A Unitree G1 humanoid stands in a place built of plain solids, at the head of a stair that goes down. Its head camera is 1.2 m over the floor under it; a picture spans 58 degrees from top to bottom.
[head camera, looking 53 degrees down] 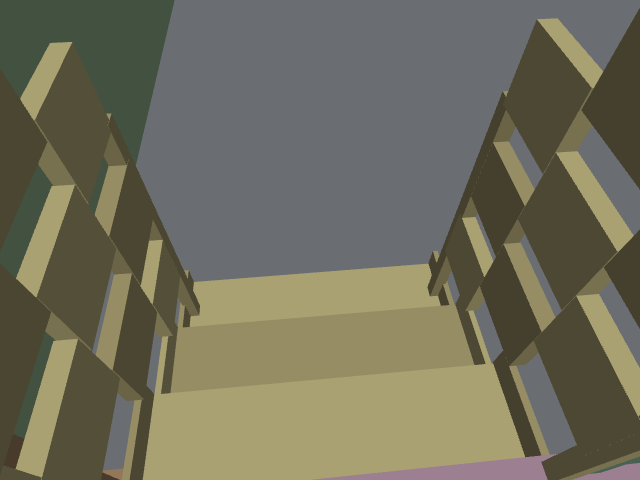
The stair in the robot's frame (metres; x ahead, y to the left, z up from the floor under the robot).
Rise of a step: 0.16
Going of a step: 0.30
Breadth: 1.12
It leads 5 degrees to the left of straight ahead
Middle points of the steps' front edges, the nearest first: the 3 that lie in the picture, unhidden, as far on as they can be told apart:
0.48 -0.02 -0.16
0.78 0.00 -0.31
1.07 0.03 -0.47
